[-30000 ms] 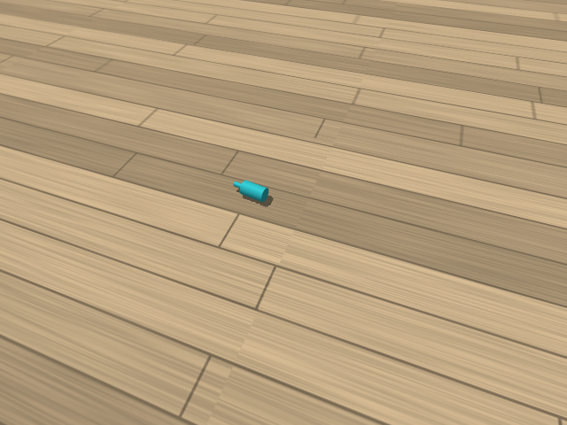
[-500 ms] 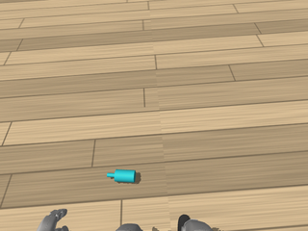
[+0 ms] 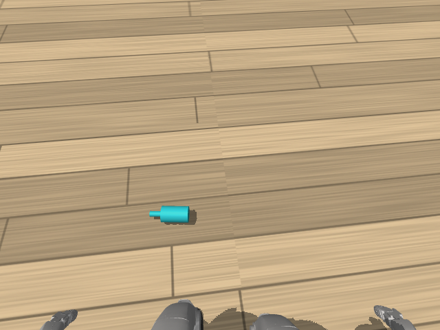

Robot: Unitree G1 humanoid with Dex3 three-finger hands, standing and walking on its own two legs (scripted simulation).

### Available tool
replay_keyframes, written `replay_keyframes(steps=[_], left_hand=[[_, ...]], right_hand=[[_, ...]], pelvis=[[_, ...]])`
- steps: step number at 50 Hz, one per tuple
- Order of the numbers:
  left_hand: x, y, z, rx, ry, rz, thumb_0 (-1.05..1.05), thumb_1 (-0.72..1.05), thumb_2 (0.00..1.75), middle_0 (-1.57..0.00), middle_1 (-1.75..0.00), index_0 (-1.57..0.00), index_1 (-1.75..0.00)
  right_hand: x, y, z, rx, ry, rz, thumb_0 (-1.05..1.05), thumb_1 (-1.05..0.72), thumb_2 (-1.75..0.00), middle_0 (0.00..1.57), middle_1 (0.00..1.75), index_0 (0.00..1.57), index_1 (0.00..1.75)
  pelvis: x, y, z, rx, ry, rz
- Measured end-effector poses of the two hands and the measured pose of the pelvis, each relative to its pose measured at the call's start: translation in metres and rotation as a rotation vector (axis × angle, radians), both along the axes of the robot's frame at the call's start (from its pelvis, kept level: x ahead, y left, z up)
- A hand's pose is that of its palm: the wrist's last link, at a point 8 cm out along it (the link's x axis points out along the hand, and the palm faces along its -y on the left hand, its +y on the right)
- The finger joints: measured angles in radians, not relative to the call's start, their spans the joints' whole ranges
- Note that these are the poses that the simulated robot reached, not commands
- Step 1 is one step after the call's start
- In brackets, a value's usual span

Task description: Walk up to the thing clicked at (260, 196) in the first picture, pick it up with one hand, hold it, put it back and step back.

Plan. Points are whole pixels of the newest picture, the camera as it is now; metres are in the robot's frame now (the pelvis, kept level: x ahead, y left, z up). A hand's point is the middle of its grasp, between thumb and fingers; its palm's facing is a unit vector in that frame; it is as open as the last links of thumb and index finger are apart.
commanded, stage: walk up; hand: left
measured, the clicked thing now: (169, 214) +0.56 +0.25 -0.72
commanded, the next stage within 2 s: stand in 1.50 s
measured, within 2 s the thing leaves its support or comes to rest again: neither
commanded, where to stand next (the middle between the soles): +0.17 -0.01 m, yaw -1 degrees
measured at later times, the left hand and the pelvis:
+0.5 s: hand out of the picture -0.04 +0.25 -0.14, palm faces +0.02 -0.93 -0.36, open 7.4 cm; pelvis -0.14 -0.02 +0.01, yaw +1 degrees
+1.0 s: hand out of the picture -0.10 +0.24 -0.14, palm faces +0.03 -0.93 -0.36, open 7.4 cm; pelvis -0.16 -0.03 +0.01, yaw +1 degrees
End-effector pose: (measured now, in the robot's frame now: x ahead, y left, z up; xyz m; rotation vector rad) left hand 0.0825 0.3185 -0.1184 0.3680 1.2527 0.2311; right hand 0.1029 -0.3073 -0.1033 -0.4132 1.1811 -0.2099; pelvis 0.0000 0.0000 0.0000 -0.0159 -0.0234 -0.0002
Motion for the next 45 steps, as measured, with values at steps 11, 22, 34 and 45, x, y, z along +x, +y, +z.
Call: replay_keyframes(steps=[11, 22, 34, 45], left_hand=[[-0.067, -0.023, 0.024, 0.019, -0.066, -0.017, 0.01, 0.91, 0.9, -0.2, -0.3, -0.21, -0.3], [-0.112, -0.019, 0.011, -0.024, -0.143, 0.007, 0.01, 0.91, 0.9, -0.2, -0.29, -0.2, -0.3], [-0.199, -0.047, 0.014, -0.017, -0.042, -0.002, 0.01, 0.91, 0.9, -0.2, -0.29, -0.2, -0.3], [-0.206, -0.039, 0.019, -0.027, -0.067, 0.045, 0.01, 0.91, 0.9, -0.2, -0.3, -0.21, -0.3]], right_hand=[[-0.045, -0.014, -0.002, 0.048, -0.069, -0.008, 0.0, -0.9, -0.89, 0.21, 0.3, 0.2, 0.3], [-0.14, -0.007, 0.006, 0.007, -0.006, 0.036, 0.0, -0.9, -0.89, 0.21, 0.3, 0.2, 0.3], [-0.188, -0.048, 0.004, 0.025, -0.059, -0.022, 0.0, -0.9, -0.89, 0.21, 0.3, 0.2, 0.3], [-0.209, -0.035, 0.0, 0.048, 0.019, -0.013, 0.0, -0.91, -0.89, 0.2, 0.3, 0.2, 0.3]], pelvis=[[-0.065, -0.014, 0.005, 0.043, -0.003, -0.013], [-0.129, -0.012, 0.003, 0.034, -0.025, 0.031], [-0.167, -0.042, 0.003, -0.004, -0.031, -0.017], [-0.167, -0.031, 0.008, 0.032, -0.023, 0.02]])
